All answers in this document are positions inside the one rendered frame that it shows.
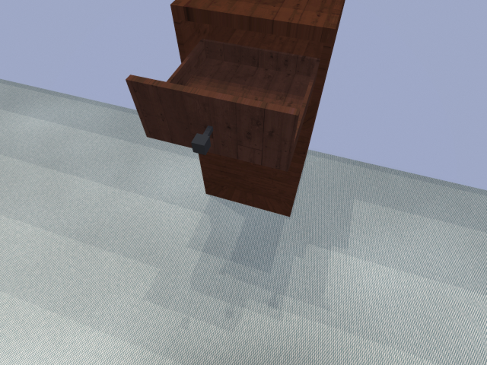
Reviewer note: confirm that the cabinet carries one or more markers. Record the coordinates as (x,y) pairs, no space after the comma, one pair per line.
(300,27)

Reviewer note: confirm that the handle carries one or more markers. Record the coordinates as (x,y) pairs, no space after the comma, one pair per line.
(201,143)

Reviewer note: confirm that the drawer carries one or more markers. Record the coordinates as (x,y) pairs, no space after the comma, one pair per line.
(255,99)

